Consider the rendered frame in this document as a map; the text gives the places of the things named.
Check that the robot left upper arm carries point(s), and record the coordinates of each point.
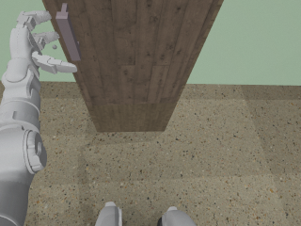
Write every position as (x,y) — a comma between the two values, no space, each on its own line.
(22,154)

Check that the robot left hand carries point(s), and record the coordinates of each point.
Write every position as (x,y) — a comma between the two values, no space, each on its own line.
(23,44)

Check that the left robot forearm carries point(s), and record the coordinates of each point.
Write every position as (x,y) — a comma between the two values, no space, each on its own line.
(20,105)

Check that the robot right shin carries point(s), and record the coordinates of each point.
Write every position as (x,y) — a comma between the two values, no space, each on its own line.
(172,208)

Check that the cupboard door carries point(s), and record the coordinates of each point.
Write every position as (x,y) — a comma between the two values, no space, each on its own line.
(134,52)

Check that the handle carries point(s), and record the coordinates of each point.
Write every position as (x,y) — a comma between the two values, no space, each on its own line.
(63,20)

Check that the left robot thigh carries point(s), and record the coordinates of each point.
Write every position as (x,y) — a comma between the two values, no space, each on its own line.
(110,216)

